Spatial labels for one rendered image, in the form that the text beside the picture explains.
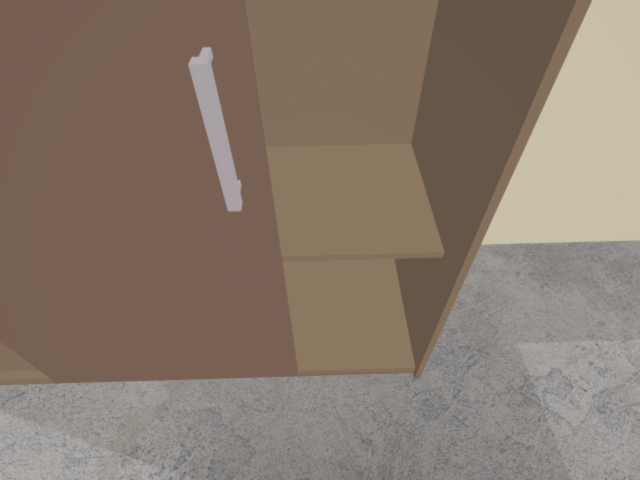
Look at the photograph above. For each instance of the wardrobe door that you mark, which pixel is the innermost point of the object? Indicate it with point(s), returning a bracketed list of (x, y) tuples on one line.
[(10, 361), (119, 260)]

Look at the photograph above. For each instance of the handle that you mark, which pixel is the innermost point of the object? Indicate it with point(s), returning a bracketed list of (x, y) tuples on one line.
[(209, 103)]

